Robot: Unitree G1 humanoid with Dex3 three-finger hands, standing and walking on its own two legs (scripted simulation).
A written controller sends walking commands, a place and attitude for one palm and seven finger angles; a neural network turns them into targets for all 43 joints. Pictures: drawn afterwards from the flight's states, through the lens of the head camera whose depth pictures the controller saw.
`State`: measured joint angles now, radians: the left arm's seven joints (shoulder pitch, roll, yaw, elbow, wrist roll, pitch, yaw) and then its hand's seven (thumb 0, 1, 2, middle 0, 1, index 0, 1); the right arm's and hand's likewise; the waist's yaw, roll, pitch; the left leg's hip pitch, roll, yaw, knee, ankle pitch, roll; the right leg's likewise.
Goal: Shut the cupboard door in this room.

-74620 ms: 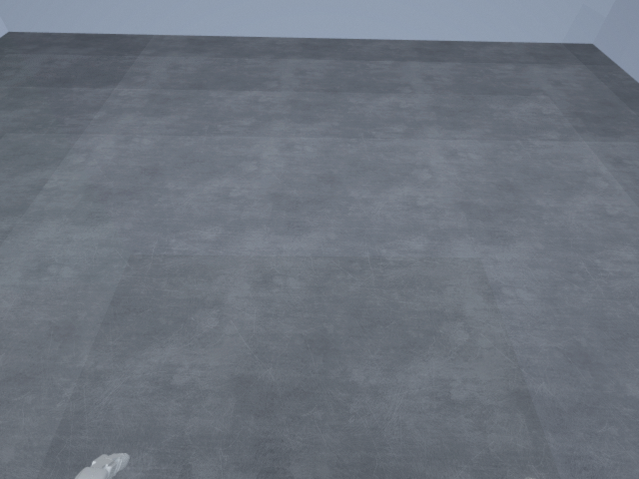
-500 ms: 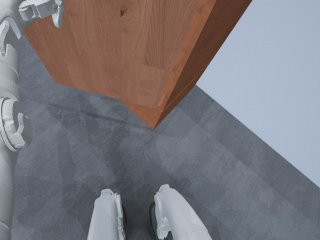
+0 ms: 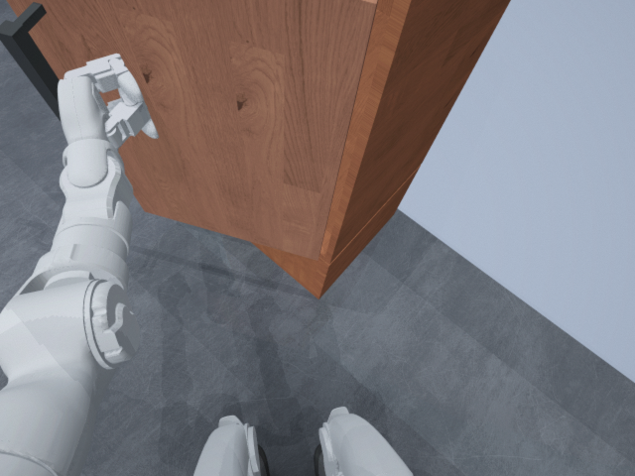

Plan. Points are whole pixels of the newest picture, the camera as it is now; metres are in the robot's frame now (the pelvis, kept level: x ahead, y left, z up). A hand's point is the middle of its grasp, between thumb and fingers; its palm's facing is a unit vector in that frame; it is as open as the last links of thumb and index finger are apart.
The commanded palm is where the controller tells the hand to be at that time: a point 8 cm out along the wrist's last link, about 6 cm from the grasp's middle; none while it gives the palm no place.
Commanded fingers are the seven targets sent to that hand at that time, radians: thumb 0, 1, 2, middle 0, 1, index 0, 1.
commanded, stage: pull the fist back off the door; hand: left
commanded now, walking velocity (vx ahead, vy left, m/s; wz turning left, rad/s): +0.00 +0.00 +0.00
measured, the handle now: (57, 74) +0.64 +0.25 +0.06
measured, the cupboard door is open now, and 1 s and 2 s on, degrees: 25 25 25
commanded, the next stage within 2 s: draw the hand back to the body in 0.40 s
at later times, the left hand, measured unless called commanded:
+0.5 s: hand (147, 166) +0.48 +0.13 +0.07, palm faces +0.12 -0.99 -0.02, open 3.1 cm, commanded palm +0.45 +0.18 +0.07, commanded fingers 0.00 0.90 0.90 -1.30 -1.50 -1.30 -1.50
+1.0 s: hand (39, 241) +0.35 +0.19 +0.15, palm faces +0.10 -0.99 -0.04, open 3.1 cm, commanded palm +0.31 +0.24 +0.15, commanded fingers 0.00 0.90 0.90 -1.16 -1.35 -1.16 -1.35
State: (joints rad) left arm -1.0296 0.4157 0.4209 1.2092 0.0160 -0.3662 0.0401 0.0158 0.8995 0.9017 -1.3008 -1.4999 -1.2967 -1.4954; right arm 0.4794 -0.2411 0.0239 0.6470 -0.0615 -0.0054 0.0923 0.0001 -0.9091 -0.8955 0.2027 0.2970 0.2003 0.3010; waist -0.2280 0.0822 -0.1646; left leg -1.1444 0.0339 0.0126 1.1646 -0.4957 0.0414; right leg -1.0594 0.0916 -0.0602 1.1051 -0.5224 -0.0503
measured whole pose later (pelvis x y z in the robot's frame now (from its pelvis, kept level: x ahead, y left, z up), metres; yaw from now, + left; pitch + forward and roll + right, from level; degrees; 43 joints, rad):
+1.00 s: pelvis +0.00 +0.00 +0.06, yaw +2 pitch +9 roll -2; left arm -0.26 0.24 0.16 0.49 -0.19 -0.32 -0.08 0.01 0.90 0.90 -1.30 -1.49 -1.29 -1.49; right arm 0.30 -0.27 0.00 0.59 0.06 -0.01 -0.01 0.01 -0.91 -0.90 0.20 0.30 0.20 0.30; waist -0.04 0.05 -0.12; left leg -0.63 -0.01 0.03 0.86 -0.39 0.05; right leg -0.56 0.06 -0.03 0.82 -0.43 -0.04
